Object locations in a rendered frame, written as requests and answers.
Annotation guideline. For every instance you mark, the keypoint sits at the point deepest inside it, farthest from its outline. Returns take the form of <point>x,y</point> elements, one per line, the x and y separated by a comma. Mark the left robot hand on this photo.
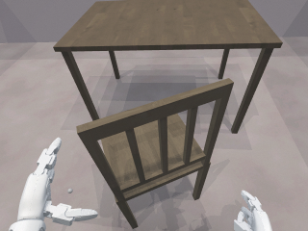
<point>34,203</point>

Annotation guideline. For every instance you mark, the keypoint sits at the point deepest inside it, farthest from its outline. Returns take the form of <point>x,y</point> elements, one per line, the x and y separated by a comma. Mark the robot left forearm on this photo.
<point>28,224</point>

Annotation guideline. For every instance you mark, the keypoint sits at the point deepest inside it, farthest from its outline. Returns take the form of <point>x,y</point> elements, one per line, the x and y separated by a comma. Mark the right robot hand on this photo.
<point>258,220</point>

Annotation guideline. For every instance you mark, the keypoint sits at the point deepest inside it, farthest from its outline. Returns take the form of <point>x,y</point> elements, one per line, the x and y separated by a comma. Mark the chair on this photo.
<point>150,146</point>

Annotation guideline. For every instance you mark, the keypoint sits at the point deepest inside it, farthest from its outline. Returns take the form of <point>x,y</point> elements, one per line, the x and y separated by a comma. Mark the table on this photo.
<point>142,25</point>

